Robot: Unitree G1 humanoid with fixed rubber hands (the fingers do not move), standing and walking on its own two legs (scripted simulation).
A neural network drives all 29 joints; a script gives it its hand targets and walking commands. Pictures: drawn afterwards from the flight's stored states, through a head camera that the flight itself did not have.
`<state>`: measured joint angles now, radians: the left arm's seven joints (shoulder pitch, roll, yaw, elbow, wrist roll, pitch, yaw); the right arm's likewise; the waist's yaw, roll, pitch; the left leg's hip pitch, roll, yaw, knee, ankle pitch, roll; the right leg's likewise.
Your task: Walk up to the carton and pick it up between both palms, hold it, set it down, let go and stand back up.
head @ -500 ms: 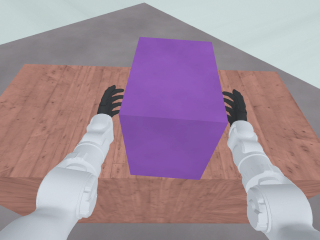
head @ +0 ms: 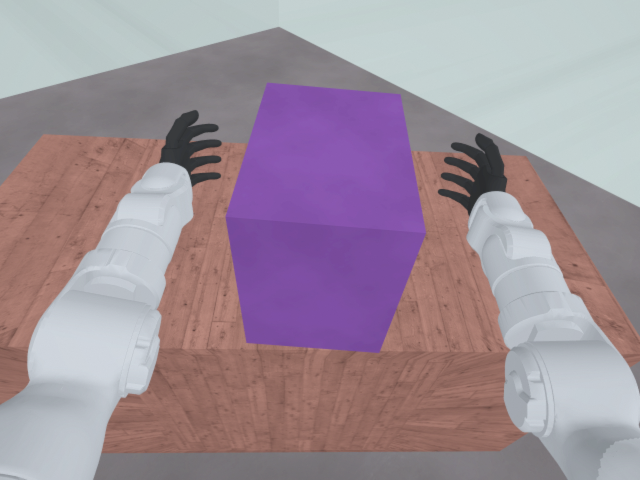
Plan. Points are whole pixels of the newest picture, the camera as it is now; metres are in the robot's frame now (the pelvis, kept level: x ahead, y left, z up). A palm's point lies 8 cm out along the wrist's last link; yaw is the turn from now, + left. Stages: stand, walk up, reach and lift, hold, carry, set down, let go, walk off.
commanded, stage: set down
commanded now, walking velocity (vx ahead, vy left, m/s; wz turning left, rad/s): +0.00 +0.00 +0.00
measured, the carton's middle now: (323, 218) +0.53 -0.03 +0.03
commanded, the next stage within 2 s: none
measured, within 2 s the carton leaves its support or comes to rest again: neither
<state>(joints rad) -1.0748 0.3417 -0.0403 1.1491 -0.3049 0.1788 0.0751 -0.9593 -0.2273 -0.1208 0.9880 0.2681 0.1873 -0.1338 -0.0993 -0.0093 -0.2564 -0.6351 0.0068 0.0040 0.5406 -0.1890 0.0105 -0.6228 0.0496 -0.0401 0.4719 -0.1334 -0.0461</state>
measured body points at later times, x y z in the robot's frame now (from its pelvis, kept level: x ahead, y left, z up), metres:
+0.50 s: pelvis +0.01 -0.01 +0.01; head +0.00 +0.01 +0.46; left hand +0.45 +0.19 +0.16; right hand +0.41 -0.21 +0.16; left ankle +0.03 +0.11 -0.73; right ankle +0.04 -0.09 -0.73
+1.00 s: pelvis +0.01 +0.00 +0.02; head +0.00 +0.01 +0.47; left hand +0.39 +0.21 +0.11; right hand +0.35 -0.21 +0.11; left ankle +0.03 +0.11 -0.73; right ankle +0.04 -0.09 -0.73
